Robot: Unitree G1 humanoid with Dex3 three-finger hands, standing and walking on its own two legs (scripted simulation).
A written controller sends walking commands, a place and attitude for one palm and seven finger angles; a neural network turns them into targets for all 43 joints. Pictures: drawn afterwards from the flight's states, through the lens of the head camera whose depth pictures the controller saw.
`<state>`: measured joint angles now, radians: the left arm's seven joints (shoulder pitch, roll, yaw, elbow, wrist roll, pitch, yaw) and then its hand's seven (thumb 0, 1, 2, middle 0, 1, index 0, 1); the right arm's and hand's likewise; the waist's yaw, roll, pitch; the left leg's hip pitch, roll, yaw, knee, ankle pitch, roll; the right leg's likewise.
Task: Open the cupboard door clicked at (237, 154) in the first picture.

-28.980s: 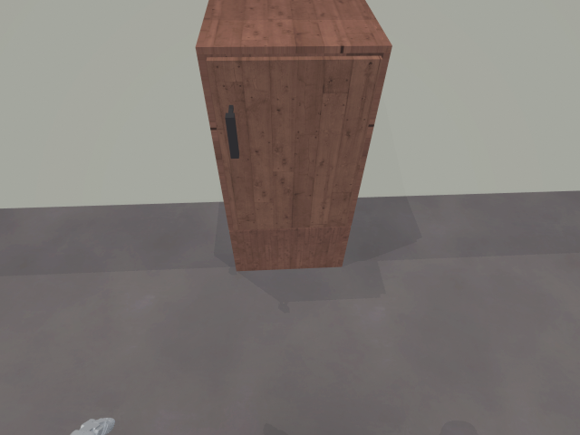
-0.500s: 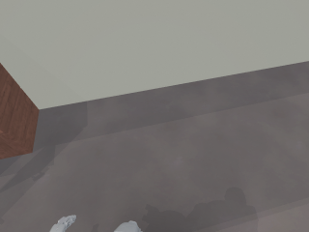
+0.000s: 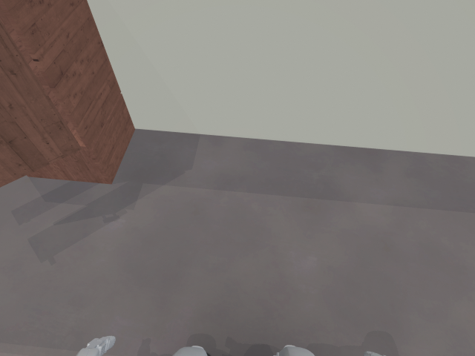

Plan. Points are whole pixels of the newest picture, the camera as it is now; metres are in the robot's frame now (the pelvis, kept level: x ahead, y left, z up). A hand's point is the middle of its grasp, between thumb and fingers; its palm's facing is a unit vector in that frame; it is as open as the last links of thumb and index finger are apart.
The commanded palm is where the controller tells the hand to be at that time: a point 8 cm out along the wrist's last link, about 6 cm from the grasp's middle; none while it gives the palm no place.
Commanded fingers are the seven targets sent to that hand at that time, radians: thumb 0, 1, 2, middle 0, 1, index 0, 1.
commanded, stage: turn to face it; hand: left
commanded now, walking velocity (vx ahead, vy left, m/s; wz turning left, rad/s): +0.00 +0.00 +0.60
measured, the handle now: out of the picture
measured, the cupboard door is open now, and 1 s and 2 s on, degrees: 44 44 44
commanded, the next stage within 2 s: take the last steps up to it in 1.00 s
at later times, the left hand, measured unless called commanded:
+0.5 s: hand out of the picture +0.01 +0.21 -0.17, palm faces +0.35 -0.91 -0.24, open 7.4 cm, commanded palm none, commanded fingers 0.00 0.90 0.90 -0.20 -0.30 -0.20 -0.30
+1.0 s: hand out of the picture -0.07 +0.16 -0.18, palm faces +0.58 -0.79 -0.20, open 7.4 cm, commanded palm none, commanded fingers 0.00 0.90 0.90 -0.20 -0.30 -0.20 -0.30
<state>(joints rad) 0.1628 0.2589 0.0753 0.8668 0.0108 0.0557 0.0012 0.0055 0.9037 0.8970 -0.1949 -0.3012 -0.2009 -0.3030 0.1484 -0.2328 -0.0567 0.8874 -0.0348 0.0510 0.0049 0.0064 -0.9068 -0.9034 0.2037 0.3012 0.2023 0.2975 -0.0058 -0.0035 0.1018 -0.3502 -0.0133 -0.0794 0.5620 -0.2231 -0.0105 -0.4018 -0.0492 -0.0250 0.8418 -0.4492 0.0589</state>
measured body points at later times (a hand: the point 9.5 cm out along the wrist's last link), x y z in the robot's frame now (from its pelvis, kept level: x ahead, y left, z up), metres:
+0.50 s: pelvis +0.00 -0.01 +0.00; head +0.04 +0.02 +0.44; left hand -0.01 +0.26 -0.15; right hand +0.19 -0.22 -0.13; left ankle +0.00 +0.11 -0.73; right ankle +0.03 -0.15 -0.67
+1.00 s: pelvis +0.01 -0.03 -0.01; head +0.03 +0.02 +0.44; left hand -0.10 +0.20 -0.17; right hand +0.25 -0.18 -0.13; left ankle -0.03 +0.07 -0.73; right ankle +0.07 -0.15 -0.72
